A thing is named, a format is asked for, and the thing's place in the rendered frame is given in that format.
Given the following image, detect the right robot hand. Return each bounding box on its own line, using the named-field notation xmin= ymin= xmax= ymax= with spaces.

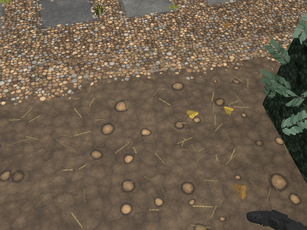
xmin=247 ymin=210 xmax=307 ymax=230

